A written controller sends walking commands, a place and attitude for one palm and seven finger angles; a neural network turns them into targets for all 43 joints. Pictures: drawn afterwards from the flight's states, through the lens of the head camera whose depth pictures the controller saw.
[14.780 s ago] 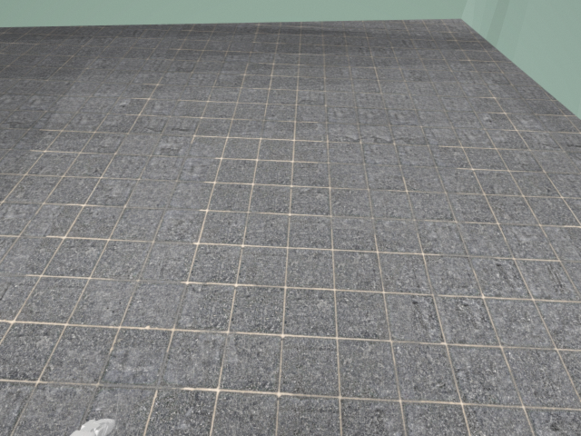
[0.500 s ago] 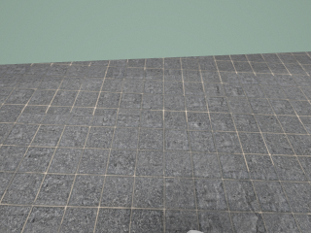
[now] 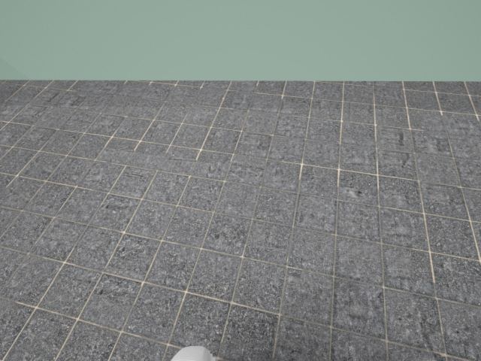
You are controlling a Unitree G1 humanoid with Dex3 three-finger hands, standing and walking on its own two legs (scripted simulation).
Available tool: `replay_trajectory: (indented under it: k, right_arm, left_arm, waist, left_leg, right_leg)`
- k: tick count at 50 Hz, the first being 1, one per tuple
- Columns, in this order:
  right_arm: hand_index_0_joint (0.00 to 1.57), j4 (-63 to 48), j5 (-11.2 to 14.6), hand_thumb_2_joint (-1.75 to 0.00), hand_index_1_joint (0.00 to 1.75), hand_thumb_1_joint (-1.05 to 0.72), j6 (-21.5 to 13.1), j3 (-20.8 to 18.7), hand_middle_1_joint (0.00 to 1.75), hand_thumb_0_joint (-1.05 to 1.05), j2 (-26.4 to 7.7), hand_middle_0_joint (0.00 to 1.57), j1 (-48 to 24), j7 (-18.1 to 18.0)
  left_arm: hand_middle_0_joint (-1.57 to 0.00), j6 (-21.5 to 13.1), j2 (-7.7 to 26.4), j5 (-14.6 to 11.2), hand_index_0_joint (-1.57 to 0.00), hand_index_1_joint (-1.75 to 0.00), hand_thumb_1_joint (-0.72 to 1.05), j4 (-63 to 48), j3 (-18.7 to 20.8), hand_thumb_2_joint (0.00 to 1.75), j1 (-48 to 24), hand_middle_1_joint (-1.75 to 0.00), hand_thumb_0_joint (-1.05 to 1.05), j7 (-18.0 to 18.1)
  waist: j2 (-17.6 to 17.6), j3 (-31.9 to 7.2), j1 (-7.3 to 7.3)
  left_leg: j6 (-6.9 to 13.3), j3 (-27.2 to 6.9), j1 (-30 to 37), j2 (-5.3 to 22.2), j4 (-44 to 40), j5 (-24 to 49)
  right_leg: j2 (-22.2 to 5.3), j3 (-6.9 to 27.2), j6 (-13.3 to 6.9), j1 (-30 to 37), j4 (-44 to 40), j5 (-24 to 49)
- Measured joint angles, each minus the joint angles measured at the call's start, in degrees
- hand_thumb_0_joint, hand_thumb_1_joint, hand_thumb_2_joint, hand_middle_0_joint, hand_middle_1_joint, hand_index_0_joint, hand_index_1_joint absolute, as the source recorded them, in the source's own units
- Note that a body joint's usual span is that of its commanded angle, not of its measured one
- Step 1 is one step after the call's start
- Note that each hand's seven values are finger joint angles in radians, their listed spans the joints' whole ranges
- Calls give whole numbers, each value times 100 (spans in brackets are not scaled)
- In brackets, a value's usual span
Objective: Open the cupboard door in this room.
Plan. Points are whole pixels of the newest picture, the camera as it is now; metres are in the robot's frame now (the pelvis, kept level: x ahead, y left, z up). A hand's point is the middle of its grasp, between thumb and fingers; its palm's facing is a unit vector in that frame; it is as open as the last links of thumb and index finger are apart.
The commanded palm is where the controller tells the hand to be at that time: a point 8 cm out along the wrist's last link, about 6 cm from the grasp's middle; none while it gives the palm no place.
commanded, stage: turn or walk to find it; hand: left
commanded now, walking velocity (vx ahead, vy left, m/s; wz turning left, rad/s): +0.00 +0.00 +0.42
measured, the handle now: out of the picture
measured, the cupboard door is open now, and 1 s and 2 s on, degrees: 0 0 0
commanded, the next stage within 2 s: none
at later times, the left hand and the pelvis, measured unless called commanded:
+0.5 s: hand out of the picture +0.03 +0.25 -0.16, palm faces +0.23 -0.94 -0.26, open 7.4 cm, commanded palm none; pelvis -0.01 +0.02 +0.00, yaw +12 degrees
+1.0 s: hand out of the picture -0.09 +0.23 -0.19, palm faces +0.46 -0.86 -0.23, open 7.4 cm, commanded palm none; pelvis -0.04 +0.03 -0.02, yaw +26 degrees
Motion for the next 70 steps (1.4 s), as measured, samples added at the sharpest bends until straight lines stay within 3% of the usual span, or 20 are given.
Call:
replay_trajectory:
  k: [5, 8, 11, 13, 16, 22, 25, 27, 29, 32, 34, 37, 46, 48, 49, 50, 52, 57, 64, 70]
  right_arm:
    - [20, -63, 46, -90, 30, -91, -88, 94, 30, 1, 52, 19, -290, -16]
    - [20, -199, 39, -90, 30, -91, -224, 135, 30, 1, 64, 19, -417, -6]
    - [20, -300, 6, -90, 30, -91, -337, 173, 30, 1, 186, 19, -551, -26]
    - [20, -350, -7, -90, 30, -91, -361, 195, 30, 1, 221, 20, -552, -69]
    - [20, -357, -9, -90, 30, -91, -365, 228, 30, 1, 246, 20, -534, -101]
    - [20, -363, -20, -90, 30, -90, -321, 216, 30, 1, 257, 20, -429, -74]
    - [20, -359, -36, -90, 30, -90, -274, 176, 30, 1, 241, 20, -346, -63]
    - [20, -342, -20, -90, 30, -90, -246, 141, 30, 1, 222, 20, -263, -56]
    - [20, -314, 17, -90, 30, -90, -212, 84, 30, 1, 156, 20, -202, -46]
    - [20, -255, 9, -90, 30, -90, -90, 5, 30, 1, 74, 20, -133, -44]
    - [20, -218, -5, -90, 30, -91, -56, -28, 30, 1, 20, 20, -112, -18]
    - [20, -178, -5, -90, 30, -91, -47, -35, 30, 1, -12, 20, -71, 8]
    - [20, -109, 46, -90, 30, -91, -73, 78, 30, 1, 78, 19, -236, 15]
    - [20, -167, 50, -90, 30, -91, -149, 111, 30, 1, 100, 19, -285, 17]
    - [20, -210, 42, -90, 30, -91, -209, 122, 30, 1, 100, 19, -291, 24]
    - [20, -231, 29, -90, 30, -91, -259, 125, 30, 1, 150, 19, -335, 21]
    - [20, -284, 13, -90, 30, -91, -325, 157, 30, 1, 230, 20, -385, 0]
    - [20, -313, 0, -90, 30, -91, -369, 225, 30, 1, 306, 20, -346, -94]
    - [20, -302, -13, -90, 30, -90, -359, 219, 30, 1, 339, 20, -205, -88]
    - [20, -264, -30, -90, 30, -90, -263, 135, 30, 1, 277, 20, -58, -69]
  left_arm:
    - [-21, 31, 181, 20, -20, -30, 91, 113, 60, 90, 83, -30, 1, -14]
    - [-21, 97, 327, -24, -20, -30, 91, 186, 120, 90, 176, -30, 1, -22]
    - [-20, 296, 506, -49, -20, -30, 91, 286, 173, 90, 142, -30, 1, 8]
    - [-20, 372, 540, -54, -20, -30, 91, 337, 187, 90, 78, -30, 1, -6]
    - [-20, 341, 543, -59, -19, -30, 91, 286, 183, 90, -25, -30, 1, -48]
    - [-20, 285, 436, -76, -19, -30, 91, 64, 131, 90, -252, -30, 1, -58]
    - [-20, 233, 356, -91, -19, -30, 91, -36, 96, 90, -345, -30, 1, -55]
    - [-20, 152, 315, -96, -19, -30, 91, -109, 68, 90, -359, -30, 1, -57]
    - [-20, 41, 231, -53, -20, -30, 91, -146, 39, 90, -353, -30, 1, -39]
    - [-20, -5, 98, -37, -20, -30, 91, -196, -5, 90, -275, -30, 1, -25]
    - [-20, 12, 34, -33, -20, -30, 91, -185, -19, 90, -206, -30, 1, -8]
    - [-20, 25, -7, -16, -20, -30, 90, -129, -32, 90, -124, -30, 1, 8]
    - [-21, 46, 165, 32, -20, -30, 90, 9, 28, 90, 4, -30, 1, -32]
    - [-21, 78, 258, 11, -20, -30, 90, 58, 69, 90, 47, -30, 1, -33]
    - [-21, 110, 308, -14, -20, -30, 90, 67, 95, 90, 86, -30, 1, -35]
    - [-21, 164, 386, -38, -20, -30, 90, 97, 129, 90, 77, -30, 1, -32]
    - [-20, 309, 495, -43, -20, -30, 90, 181, 164, 90, 49, -30, 1, 3]
    - [-20, 350, 560, -54, -19, -30, 91, 269, 203, 90, -72, -30, 1, -52]
    - [-20, 300, 469, -73, -19, -30, 91, 100, 159, 90, -303, -30, 1, -44]
    - [-20, 188, 290, -109, -19, -30, 91, -87, 74, 90, -502, -30, 1, -35]
  waist:
    - [-149, 54, 153]
    - [-213, -1, 181]
    - [-415, 25, 251]
    - [-378, -19, 228]
    - [-316, -60, 218]
    - [-165, -101, 126]
    - [-66, -114, 37]
    - [-21, -142, 8]
    - [105, -133, 3]
    - [162, -105, -12]
    - [172, -77, -23]
    - [132, -42, -56]
    - [-166, 87, 103]
    - [-230, 76, 113]
    - [-250, 38, 116]
    - [-358, 59, 148]
    - [-443, 68, 191]
    - [-352, -39, 169]
    - [-199, -145, 61]
    - [-12, -175, -89]
  left_leg:
    - [84, 302, 554, -5, -1308, -89]
    - [255, 452, 1002, -34, -2458, 798]
    - [498, 464, 949, -148, -2295, 623]
    - [542, 358, 991, -160, -2434, 626]
    - [542, 209, 1093, -204, -2765, 852]
    - [517, -63, 1096, -282, -3000, 1064]
    - [448, -213, 980, -315, -2890, 1055]
    - [374, -309, 851, -359, -2701, 989]
    - [309, -401, 616, -371, -2194, 594]
    - [294, -345, 39, -482, -524, -261]
    - [244, -232, -237, -430, 355, -152]
    - [136, -104, -341, -271, 746, 26]
    - [98, 273, 415, -18, -1089, -148]
    - [138, 396, 744, -27, -1896, 290]
    - [310, 408, 876, -39, -2279, 651]
    - [476, 432, 838, -106, -2236, 698]
    - [583, 435, 809, -144, -2155, 591]
    - [607, 255, 1012, -211, -2767, 911]
    - [614, -26, 1063, -353, -3160, 1214]
    - [461, -324, 797, -445, -2886, 1184]
  right_leg:
    - [-152, -241, 109, -115, 254, -106]
    - [-266, -384, 249, -295, 712, -320]
    - [-180, 220, 456, -789, 1950, -1273]
    - [-27, 513, 516, -1075, 2654, -1261]
    - [73, 767, 590, -1287, 3002, -953]
    - [179, 969, 645, -1153, 2279, -830]
    - [280, 955, 611, -853, 1489, -718]
    - [343, 894, 587, -503, 639, -226]
    - [381, 778, 371, -360, 312, 58]
    - [283, 598, 97, -314, 382, -73]
    - [224, 505, 70, -211, 243, -25]
    - [127, 350, 85, -93, 94, 47]
    - [-193, -72, 241, -159, 274, -21]
    - [-277, -170, 333, -250, 501, -123]
    - [-325, -207, 389, -354, 710, -219]
    - [-365, -72, 460, -511, 1061, -587]
    - [-214, 354, 519, -877, 1963, -1217]
    - [59, 821, 598, -1406, 3170, -797]
    - [183, 1026, 665, -1235, 2541, -744]
    - [385, 977, 578, -567, 875, -428]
